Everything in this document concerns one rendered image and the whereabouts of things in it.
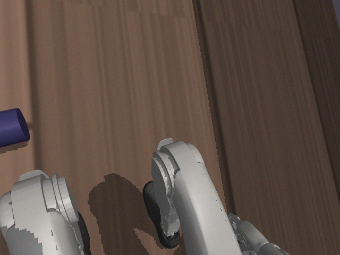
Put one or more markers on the right robot hand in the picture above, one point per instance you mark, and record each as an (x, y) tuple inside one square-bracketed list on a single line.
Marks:
[(249, 237)]

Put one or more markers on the right robot foot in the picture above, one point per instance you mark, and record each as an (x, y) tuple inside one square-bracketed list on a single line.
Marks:
[(154, 213)]

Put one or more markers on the bottle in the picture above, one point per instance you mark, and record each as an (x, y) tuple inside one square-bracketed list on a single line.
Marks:
[(13, 127)]

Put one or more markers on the right robot arm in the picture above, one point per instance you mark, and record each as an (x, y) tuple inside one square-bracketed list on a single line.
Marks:
[(271, 249)]

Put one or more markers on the left robot foot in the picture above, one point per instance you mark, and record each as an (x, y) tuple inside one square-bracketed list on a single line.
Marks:
[(84, 235)]

